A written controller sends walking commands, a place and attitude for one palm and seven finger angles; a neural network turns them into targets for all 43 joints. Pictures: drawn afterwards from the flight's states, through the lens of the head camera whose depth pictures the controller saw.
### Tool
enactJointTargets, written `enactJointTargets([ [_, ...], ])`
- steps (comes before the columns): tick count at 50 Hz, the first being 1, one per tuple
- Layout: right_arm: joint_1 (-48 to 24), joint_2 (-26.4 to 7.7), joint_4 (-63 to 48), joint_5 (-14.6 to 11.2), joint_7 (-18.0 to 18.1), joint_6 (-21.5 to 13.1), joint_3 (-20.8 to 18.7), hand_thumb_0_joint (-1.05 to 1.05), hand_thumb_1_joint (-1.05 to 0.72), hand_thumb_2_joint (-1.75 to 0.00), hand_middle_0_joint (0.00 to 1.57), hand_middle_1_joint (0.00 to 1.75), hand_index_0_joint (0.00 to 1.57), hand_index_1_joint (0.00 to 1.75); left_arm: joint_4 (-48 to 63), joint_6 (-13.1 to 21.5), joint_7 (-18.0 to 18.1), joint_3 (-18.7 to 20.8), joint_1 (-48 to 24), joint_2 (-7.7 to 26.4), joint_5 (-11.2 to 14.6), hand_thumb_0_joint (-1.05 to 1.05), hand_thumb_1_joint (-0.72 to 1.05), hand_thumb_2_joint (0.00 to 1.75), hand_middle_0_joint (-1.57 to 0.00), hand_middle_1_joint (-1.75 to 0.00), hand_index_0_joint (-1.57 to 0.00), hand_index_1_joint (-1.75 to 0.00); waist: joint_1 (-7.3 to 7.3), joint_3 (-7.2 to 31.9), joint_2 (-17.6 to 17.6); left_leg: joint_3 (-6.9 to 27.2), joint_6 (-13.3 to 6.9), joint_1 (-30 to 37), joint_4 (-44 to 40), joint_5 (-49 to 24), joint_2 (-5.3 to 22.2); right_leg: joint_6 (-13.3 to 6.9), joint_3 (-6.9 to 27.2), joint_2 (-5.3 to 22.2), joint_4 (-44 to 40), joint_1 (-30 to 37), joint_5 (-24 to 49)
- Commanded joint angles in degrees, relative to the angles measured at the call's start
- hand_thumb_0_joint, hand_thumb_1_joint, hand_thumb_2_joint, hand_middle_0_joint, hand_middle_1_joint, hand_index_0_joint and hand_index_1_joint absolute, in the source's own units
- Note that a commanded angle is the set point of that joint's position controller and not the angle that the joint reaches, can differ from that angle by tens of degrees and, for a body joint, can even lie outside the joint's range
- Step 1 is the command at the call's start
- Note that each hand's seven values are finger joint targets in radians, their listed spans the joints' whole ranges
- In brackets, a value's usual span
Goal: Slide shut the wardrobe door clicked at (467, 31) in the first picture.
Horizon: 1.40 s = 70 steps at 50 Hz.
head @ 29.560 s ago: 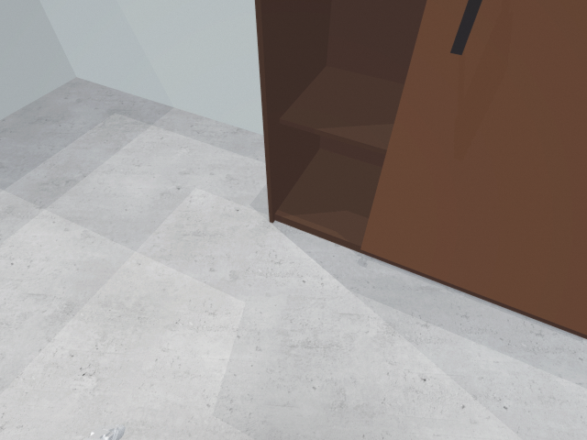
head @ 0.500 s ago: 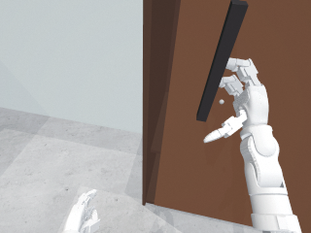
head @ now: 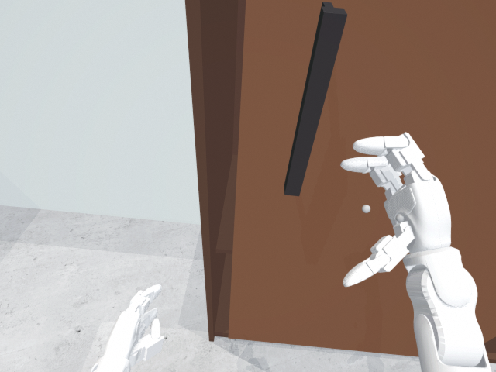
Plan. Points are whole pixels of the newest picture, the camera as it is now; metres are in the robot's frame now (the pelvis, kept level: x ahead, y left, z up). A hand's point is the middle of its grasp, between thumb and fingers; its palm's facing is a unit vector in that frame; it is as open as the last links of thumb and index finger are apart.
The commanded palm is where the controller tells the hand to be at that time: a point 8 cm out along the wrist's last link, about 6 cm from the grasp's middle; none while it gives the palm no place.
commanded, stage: slip the hand off the handle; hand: right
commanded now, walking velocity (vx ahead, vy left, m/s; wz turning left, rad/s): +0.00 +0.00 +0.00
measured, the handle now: (306, 112) +0.39 -0.05 +0.27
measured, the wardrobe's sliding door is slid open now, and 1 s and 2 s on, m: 0.05 0.05 0.05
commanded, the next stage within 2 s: draw the hand back to the body in 0.22 s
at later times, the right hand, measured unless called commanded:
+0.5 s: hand (378, 242) +0.23 -0.13 +0.21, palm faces -0.03 +0.99 -0.13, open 14.7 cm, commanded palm +0.19 -0.18 +0.21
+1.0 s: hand (446, 278) +0.19 -0.20 +0.19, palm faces +0.28 +0.93 -0.24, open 13.9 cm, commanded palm +0.15 -0.24 +0.20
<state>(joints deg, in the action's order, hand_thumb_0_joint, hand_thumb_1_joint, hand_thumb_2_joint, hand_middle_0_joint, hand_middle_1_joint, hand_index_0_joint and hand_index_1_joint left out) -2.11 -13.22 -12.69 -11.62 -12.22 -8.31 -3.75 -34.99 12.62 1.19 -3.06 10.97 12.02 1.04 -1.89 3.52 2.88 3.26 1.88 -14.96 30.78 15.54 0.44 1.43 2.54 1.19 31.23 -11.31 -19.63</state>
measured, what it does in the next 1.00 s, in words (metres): stands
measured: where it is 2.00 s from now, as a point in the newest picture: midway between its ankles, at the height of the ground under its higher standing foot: outside the picture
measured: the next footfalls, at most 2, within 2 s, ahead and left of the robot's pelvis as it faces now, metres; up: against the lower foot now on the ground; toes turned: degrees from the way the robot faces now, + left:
none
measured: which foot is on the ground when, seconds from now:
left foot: down 0.00-1.00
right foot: down 0.00-1.00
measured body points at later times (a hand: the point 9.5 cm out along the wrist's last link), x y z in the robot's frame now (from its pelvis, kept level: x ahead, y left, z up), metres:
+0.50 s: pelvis -0.01 +0.01 +0.00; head -0.04 +0.04 +0.45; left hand +0.21 +0.20 -0.07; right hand +0.22 -0.18 +0.21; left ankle +0.01 +0.14 -0.73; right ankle -0.03 -0.14 -0.73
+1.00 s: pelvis -0.02 +0.00 +0.00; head -0.05 +0.02 +0.45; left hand +0.20 +0.20 -0.05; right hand +0.17 -0.24 +0.21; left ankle +0.01 +0.14 -0.73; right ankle -0.03 -0.14 -0.73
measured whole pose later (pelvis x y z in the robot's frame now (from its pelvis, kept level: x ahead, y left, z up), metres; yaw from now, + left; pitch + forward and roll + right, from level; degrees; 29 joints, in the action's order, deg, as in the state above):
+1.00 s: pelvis -0.02 +0.00 +0.00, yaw -2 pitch -4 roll +1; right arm 17.1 -16.8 -29.1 -6.8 1.8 2.0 -9.7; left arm -35.5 12.0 3.7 -3.1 9.5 12.6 0.3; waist -3.8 2.0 3.5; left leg 1.2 1.8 -12.2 30.2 14.5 0.5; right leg 1.7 4.6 1.2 32.9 -10.3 -19.0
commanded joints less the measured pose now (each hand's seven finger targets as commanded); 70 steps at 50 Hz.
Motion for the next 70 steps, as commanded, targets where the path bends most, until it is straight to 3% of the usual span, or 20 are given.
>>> enactJointTargets([
  [1,-11.44,-4.92,-17.20,-1.29,-0.53,-2.70,-1.91,0.00,0.55,-0.20,0.25,1.15,0.25,1.15,9.86,3.43,0.10,2.13,-7.17,6.02,0.24,0.00,0.90,0.90,-0.20,-0.30,-0.20,-0.30,-0.31,8.50,-2.87,-5.91,-2.10,5.11,-2.39,-15.96,-1.64,-2.19,-3.17,-1.42,-3.46,1.29,17.19],
  [4,-9.48,-3.61,-21.05,-1.18,-0.93,-1.90,0.43,0.00,0.55,-0.20,0.25,1.15,0.25,1.15,10.26,3.67,0.03,1.94,-7.64,5.89,0.39,0.00,0.90,0.90,-0.20,-0.30,-0.20,-0.30,0.00,7.01,-2.19,-6.19,-2.09,4.04,-2.31,-14.00,-1.66,-2.21,-2.57,-1.48,-3.43,1.19,15.77],
  [12,0.04,-5.97,-26.04,-0.97,0.57,-0.59,-2.38,0.00,0.55,-0.20,0.25,1.15,0.25,1.15,10.81,3.12,-0.31,1.81,-8.38,6.13,0.19,0.00,0.90,0.90,-0.20,-0.30,-0.20,-0.30,-0.98,6.65,-3.64,-6.35,-1.95,4.11,-1.67,-12.45,-1.42,-2.51,-2.32,-1.82,-2.36,-0.43,14.67],
  [17,-5.05,-3.69,-24.67,-0.67,1.08,-1.25,0.87,0.00,0.55,-0.20,0.25,1.15,0.25,1.15,10.17,3.57,0.36,1.80,-8.33,6.16,0.46,0.00,0.90,0.90,-0.20,-0.30,-0.20,-0.30,0.27,3.74,-2.40,-6.29,-1.83,0.82,-2.63,-6.23,-1.54,-2.58,-1.89,-1.89,-2.52,-0.62,9.93],
  [18,-1.02,-4.97,-21.04,-1.37,3.79,4.72,-3.11,0.00,0.55,-0.20,0.25,1.15,0.25,1.15,10.17,3.31,0.36,1.64,-10.59,5.41,1.37,0.00,0.90,0.90,-0.20,-0.30,-0.20,-0.30,-3.15,4.94,-0.53,-6.40,-2.22,3.24,-2.54,-5.65,-0.96,-2.07,-2.12,-1.52,-3.72,-2.59,8.84],
  [19,-3.13,-4.14,-24.63,-0.91,4.86,7.20,-1.91,0.00,0.55,-0.20,0.25,1.15,0.25,1.15,10.41,2.83,0.48,1.31,-11.21,5.41,1.25,0.00,0.90,0.90,-0.20,-0.30,-0.20,-0.30,-2.44,5.86,-0.67,-6.49,-2.13,4.27,-2.66,-6.40,-0.65,-2.12,-2.23,-1.78,-3.76,-1.95,9.96],
  [21,-0.50,-6.26,-25.29,-1.19,6.59,11.64,-5.22,0.00,0.55,-0.20,0.25,1.15,0.25,1.15,10.68,2.29,0.85,1.29,-11.75,5.44,1.30,0.00,0.90,0.90,-0.20,-0.30,-0.20,-0.30,-3.18,7.45,-4.06,-6.45,-2.03,6.07,-2.91,-8.54,-0.60,-2.39,-2.36,-1.76,-3.56,-1.91,11.98],
  [28,-1.30,-5.34,-30.57,-4.98,8.73,26.06,-7.06,0.00,0.55,-0.20,0.25,1.15,0.25,1.15,10.08,1.58,2.45,0.61,-14.49,5.90,2.49,0.00,0.90,0.90,-0.20,-0.30,-0.20,-0.30,-3.19,8.73,-3.16,-6.96,-1.72,7.03,-3.45,-12.98,-0.29,-2.50,-2.23,-1.86,-2.97,0.68,15.32],
  [31,-0.66,-6.27,-31.85,-5.16,7.89,27.20,-7.82,0.00,0.55,-0.20,0.25,1.15,0.25,1.15,9.96,2.08,3.00,0.56,-13.33,6.42,2.35,0.00,0.90,0.90,-0.20,-0.30,-0.20,-0.30,-2.58,7.86,-4.27,-6.80,-1.35,5.71,-3.66,-12.77,-0.34,-2.82,-2.20,-2.12,-2.32,1.39,15.15],
  [36,-0.09,-7.39,-27.60,-5.59,6.36,26.65,-9.27,0.00,0.55,-0.20,0.25,1.15,0.25,1.15,8.91,2.30,3.77,0.45,-13.11,6.76,2.57,0.00,0.90,0.90,-0.20,-0.30,-0.20,-0.30,-2.17,2.47,-4.05,-6.68,-1.24,2.33,-4.94,-6.26,-0.55,-2.70,-1.69,-2.01,-2.99,0.05,10.35],
  [38,-1.41,-8.13,-28.09,-5.34,6.26,26.47,-9.86,0.00,0.51,-0.22,0.25,1.13,0.25,1.13,8.86,2.22,4.11,0.45,-13.40,6.94,2.61,0.00,0.90,0.90,-0.20,-0.30,-0.20,-0.30,-2.17,1.96,-1.84,-6.49,-1.40,1.69,-5.47,-3.77,-0.54,-2.65,-1.67,-2.09,-3.28,0.37,8.99],
  [40,-1.06,-9.08,-27.37,-5.66,5.99,26.10,-11.18,0.00,0.44,-0.25,0.25,1.09,0.25,1.09,9.00,2.49,4.32,0.48,-13.06,6.89,2.64,0.00,0.90,0.90,-0.20,-0.30,-0.20,-0.30,-2.28,2.80,-3.60,-6.59,-1.34,2.35,-5.42,-2.77,-0.62,-2.62,-1.29,-1.99,-3.59,0.16,8.36],
  [42,-0.11,-10.39,-28.30,-5.76,5.63,25.53,-12.88,0.00,0.37,-0.29,0.24,1.04,0.24,1.04,8.92,2.79,4.45,0.55,-13.30,7.18,2.66,0.00,0.90,0.90,-0.20,-0.30,-0.20,-0.30,-2.69,3.48,0.24,-6.40,-1.61,2.57,-5.28,-3.18,-0.67,-2.48,-1.51,-2.08,-3.29,0.85,8.82],
  [43,-1.41,-13.84,-35.28,3.09,11.27,14.82,-10.93,0.00,0.33,-0.31,0.24,1.02,0.24,1.02,9.37,3.01,3.76,1.21,-11.41,5.36,-0.43,0.00,0.90,0.90,-0.20,-0.30,-0.20,-0.30,-1.84,-0.77,-0.10,-4.89,-1.36,1.52,-7.70,-4.43,-0.53,-2.49,-2.03,-2.84,-3.15,-1.62,9.93],
  [44,7.50,-11.22,-25.93,3.51,13.41,11.71,-10.80,0.00,0.30,-0.32,0.24,1.00,0.24,1.00,8.44,3.13,3.46,1.25,-10.40,5.28,-0.78,0.00,0.90,0.90,-0.20,-0.30,-0.20,-0.30,-1.67,-3.01,-4.88,-5.19,-1.68,0.49,-7.53,-2.96,-0.31,-2.17,-1.78,-1.87,-3.24,-2.70,8.23],
  [47,9.44,-11.43,-28.88,5.69,15.52,4.44,-10.00,0.00,0.19,-0.37,0.24,0.94,0.24,0.94,8.31,2.25,2.53,2.18,-9.50,5.57,-1.16,0.00,0.90,0.90,-0.20,-0.30,-0.20,-0.30,-1.63,1.16,-0.34,-4.53,-2.06,3.70,-7.31,-3.91,0.19,-2.03,-2.54,-1.43,-4.34,-0.48,8.26],
  [50,11.57,-11.52,-26.55,6.87,16.68,0.62,-10.52,0.00,0.08,-0.43,0.23,0.87,0.23,0.87,8.16,2.30,2.65,2.51,-8.89,5.22,-1.46,0.00,0.90,0.90,-0.20,-0.30,-0.20,-0.30,-1.58,1.42,0.05,-4.66,-2.16,4.54,-7.70,-3.43,0.44,-2.05,-2.81,-1.07,-5.53,0.17,7.74],
  [53,12.94,-12.81,-23.40,7.48,17.28,-1.42,-12.65,0.00,-0.03,-0.48,0.23,0.81,0.23,0.81,7.50,1.77,3.11,2.99,-8.81,5.58,-1.48,0.00,0.90,0.90,-0.20,-0.30,-0.20,-0.30,-1.56,-0.13,-1.75,-4.60,-2.19,4.88,-8.81,-2.36,0.43,-2.18,-2.78,-0.75,-6.53,-0.01,7.31],
  [58,14.68,-13.79,-23.26,8.13,17.69,-3.56,-14.60,0.00,-0.21,-0.57,0.22,0.70,0.22,0.70,6.81,1.64,3.43,3.52,-8.76,5.94,-1.60,0.00,0.90,0.90,-0.20,-0.30,-0.20,-0.30,-1.98,1.20,0.03,-4.93,-2.47,7.18,-8.36,-4.11,0.61,-2.05,-2.46,-0.38,-8.06,0.85,8.81],
  [70,20.29,-16.23,-20.44,7.99,18.19,-3.89,-20.07,0.00,-0.65,-0.78,0.21,0.45,0.21,0.45,6.14,1.11,3.69,4.53,-7.72,6.40,-1.38,0.00,0.90,0.90,-0.20,-0.30,-0.20,-0.30,-2.54,-0.67,-0.29,-5.28,-2.60,8.59,-7.47,-8.44,0.24,-1.62,-2.48,0.25,-9.14,0.62,12.99],
])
